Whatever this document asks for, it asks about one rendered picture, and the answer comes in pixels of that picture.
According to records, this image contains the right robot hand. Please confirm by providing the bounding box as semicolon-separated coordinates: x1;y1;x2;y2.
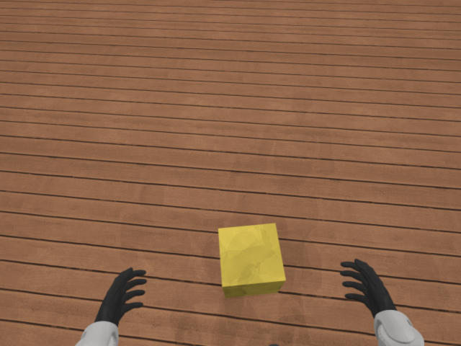
340;259;397;319

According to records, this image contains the robot left forearm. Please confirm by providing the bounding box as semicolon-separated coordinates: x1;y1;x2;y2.
75;321;119;346

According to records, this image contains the carton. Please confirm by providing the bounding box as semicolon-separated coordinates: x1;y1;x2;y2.
218;223;286;298

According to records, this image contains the robot right forearm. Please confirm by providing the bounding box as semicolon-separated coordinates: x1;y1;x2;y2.
374;310;424;346

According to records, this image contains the left robot hand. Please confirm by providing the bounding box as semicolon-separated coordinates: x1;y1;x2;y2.
94;268;147;327

